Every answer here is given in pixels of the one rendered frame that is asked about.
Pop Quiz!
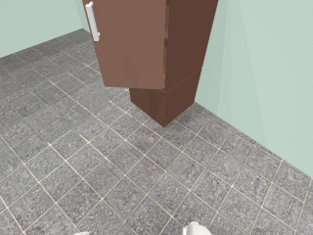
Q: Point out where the handle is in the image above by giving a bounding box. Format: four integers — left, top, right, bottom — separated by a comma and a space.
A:
85, 1, 100, 41

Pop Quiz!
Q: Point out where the cupboard door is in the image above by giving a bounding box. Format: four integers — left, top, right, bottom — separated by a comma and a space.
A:
82, 0, 166, 90

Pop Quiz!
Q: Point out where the robot right thigh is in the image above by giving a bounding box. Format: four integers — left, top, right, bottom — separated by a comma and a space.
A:
182, 223, 212, 235

